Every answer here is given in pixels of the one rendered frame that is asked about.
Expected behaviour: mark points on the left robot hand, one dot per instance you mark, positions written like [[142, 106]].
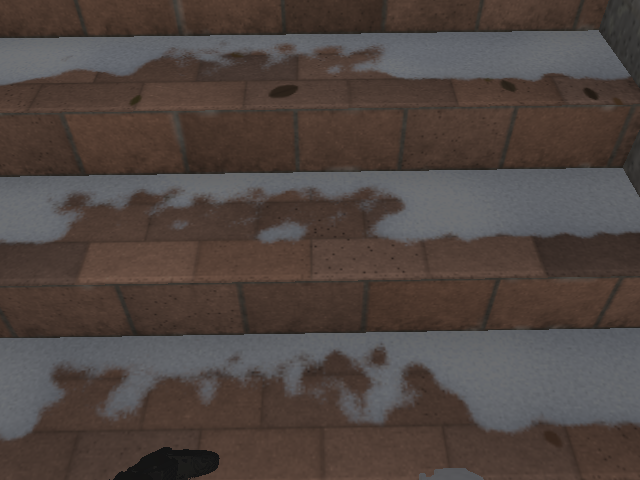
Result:
[[168, 464]]

